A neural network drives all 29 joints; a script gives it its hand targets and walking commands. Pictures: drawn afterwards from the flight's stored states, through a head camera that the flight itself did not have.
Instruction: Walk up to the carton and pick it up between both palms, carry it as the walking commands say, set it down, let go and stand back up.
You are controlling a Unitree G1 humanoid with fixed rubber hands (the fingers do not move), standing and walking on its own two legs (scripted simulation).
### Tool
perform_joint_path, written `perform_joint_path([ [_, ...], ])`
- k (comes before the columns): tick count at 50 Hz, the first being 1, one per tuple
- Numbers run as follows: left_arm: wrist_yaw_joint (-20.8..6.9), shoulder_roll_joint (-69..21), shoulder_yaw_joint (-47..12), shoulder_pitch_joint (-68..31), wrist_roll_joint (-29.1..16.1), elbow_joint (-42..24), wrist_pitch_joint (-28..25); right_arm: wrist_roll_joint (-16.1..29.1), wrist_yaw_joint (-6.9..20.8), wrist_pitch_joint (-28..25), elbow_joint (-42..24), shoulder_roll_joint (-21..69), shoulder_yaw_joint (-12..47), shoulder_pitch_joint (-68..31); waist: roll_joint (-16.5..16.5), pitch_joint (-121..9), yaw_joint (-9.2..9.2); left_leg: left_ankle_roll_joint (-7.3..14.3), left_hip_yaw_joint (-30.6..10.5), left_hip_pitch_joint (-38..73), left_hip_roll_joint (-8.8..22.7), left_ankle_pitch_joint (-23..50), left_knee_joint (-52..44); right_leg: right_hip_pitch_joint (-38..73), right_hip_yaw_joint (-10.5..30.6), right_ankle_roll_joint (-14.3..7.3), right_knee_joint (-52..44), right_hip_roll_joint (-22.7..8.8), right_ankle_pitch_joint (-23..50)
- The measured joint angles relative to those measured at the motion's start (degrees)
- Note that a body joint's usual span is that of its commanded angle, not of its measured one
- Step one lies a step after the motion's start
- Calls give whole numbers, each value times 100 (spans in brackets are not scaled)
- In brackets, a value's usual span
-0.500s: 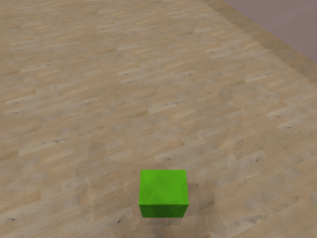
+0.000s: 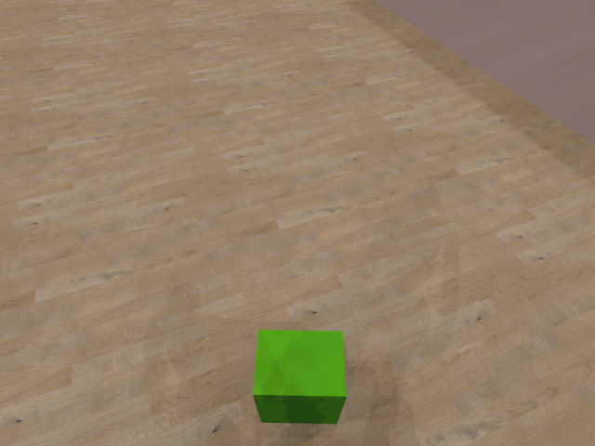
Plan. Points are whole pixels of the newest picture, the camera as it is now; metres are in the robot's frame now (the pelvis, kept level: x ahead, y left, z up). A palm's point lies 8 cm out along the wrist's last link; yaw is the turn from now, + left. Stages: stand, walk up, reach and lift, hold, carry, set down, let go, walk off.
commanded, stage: stand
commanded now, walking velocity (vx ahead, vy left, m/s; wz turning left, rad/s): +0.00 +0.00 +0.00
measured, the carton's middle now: (299, 379) +0.41 +0.02 -0.63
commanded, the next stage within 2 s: reach and lift in 0.54 s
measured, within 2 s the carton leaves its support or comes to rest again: neither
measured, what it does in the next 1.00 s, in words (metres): stands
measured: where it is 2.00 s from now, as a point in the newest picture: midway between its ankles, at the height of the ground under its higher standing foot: outside the picture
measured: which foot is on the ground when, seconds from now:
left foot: down 0.00-1.00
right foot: down 0.00-1.00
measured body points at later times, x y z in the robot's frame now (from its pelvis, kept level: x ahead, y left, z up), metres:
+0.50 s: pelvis +0.00 +0.01 +0.00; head +0.01 +0.00 +0.45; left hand -0.01 +0.24 -0.15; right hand +0.00 -0.21 -0.16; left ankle +0.00 +0.11 -0.74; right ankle -0.02 -0.10 -0.74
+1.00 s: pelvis -0.02 +0.01 -0.04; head +0.08 +0.00 +0.40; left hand +0.14 +0.22 -0.16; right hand +0.15 -0.21 -0.16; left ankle +0.00 +0.11 -0.74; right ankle -0.02 -0.10 -0.74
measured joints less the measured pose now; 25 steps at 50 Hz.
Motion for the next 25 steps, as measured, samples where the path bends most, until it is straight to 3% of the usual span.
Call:
perform_joint_path([
  [25,4,-64,-46,291,-21,120,-104,-5,-40,-120,242,142,52,337,107,-130,17,66,49,78,-48,109,-269,84,44,86,-317,-23,165],
])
